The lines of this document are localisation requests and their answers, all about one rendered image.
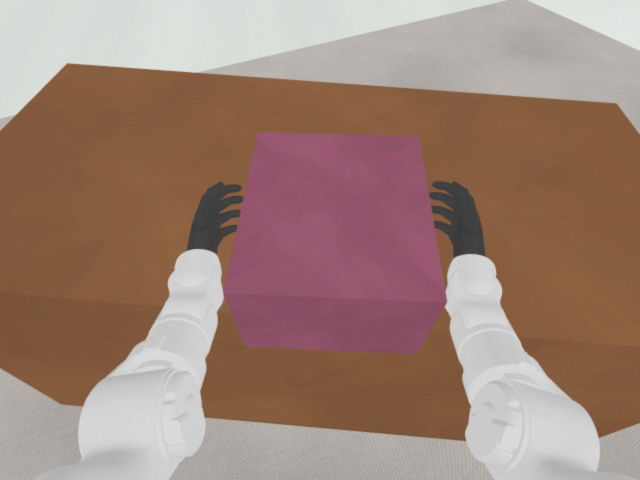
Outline right robot forearm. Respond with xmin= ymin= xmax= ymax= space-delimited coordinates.
xmin=445 ymin=254 xmax=600 ymax=468

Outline pedestal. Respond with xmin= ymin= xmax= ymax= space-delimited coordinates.
xmin=0 ymin=63 xmax=640 ymax=441

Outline carton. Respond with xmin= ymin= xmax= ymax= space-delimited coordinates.
xmin=223 ymin=132 xmax=447 ymax=354

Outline robot left upper arm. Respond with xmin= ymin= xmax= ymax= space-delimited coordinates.
xmin=34 ymin=368 xmax=206 ymax=480

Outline robot right upper arm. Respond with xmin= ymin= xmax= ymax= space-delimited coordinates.
xmin=465 ymin=379 xmax=638 ymax=480

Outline robot right hand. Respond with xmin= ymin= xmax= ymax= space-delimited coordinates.
xmin=429 ymin=181 xmax=485 ymax=258

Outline robot left hand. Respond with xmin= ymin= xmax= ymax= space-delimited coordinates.
xmin=187 ymin=182 xmax=244 ymax=255

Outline left robot forearm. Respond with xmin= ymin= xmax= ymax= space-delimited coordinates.
xmin=78 ymin=249 xmax=224 ymax=456

